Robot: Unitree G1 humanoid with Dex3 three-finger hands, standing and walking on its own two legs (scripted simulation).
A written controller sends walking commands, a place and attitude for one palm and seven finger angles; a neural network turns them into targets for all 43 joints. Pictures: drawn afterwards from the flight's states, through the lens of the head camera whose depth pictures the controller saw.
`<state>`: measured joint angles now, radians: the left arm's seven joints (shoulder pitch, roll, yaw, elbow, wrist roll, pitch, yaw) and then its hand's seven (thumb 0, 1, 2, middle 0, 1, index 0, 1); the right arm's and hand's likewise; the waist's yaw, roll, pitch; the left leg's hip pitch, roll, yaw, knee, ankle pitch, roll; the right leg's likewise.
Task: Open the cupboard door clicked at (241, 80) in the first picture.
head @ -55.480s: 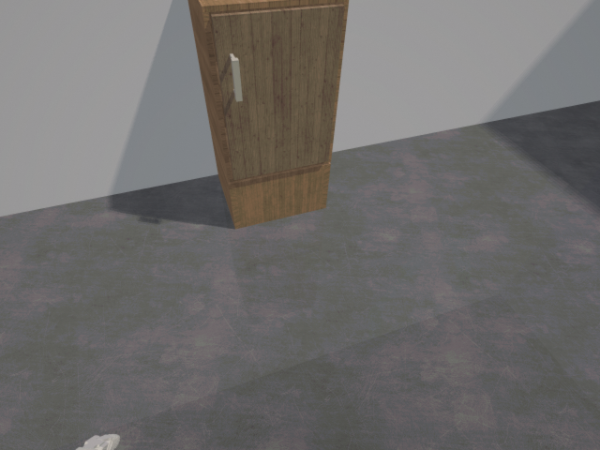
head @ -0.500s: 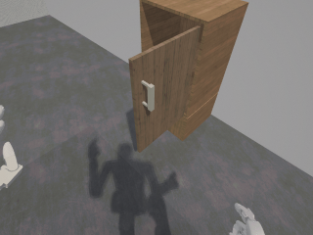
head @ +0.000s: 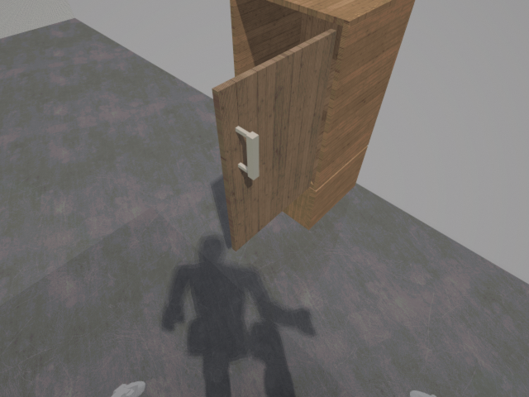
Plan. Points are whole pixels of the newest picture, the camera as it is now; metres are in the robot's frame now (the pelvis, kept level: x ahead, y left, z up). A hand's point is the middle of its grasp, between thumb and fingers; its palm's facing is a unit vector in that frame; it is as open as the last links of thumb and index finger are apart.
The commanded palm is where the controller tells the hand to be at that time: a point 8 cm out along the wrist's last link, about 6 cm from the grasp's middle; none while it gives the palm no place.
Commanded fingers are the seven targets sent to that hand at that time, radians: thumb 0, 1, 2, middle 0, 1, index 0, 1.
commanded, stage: let the arm hang, fingers relaxed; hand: left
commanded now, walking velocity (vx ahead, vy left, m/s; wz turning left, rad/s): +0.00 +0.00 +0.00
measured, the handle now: (247, 153) +0.64 +0.06 -0.03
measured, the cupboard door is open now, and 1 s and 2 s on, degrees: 91 91 91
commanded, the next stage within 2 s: look to check the result in 0.84 s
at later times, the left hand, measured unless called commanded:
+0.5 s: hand out of the picture -0.03 +0.17 -0.16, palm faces +0.04 -0.97 -0.23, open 7.4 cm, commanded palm none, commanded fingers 0.00 0.90 0.90 -0.20 -0.30 -0.20 -0.30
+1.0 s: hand out of the picture +0.00 +0.14 -0.16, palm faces +0.06 -0.98 -0.19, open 7.4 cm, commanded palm none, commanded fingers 0.00 0.90 0.90 -0.20 -0.30 -0.20 -0.30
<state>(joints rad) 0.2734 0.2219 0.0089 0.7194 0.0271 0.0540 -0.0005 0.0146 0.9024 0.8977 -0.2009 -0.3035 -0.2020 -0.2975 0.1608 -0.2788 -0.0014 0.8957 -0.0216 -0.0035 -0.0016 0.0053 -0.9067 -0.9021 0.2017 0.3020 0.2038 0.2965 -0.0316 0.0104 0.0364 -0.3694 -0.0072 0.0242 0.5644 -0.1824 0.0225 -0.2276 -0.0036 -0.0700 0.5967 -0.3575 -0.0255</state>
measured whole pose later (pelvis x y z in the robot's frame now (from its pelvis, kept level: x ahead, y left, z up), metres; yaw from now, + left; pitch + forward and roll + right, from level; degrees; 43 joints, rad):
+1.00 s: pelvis +0.02 -0.02 +0.01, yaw +0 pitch -2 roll +0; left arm 0.31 0.12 0.02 1.15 0.00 -0.01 0.04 0.01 0.91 0.90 -0.20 -0.30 -0.20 -0.30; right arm 0.28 -0.12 0.00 1.16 -0.02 0.01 -0.04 0.00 -0.91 -0.90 0.20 0.30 0.20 0.30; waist -0.01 0.01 0.06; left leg -0.24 0.01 0.00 0.43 -0.15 -0.01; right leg -0.08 0.03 -0.08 0.42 -0.31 -0.05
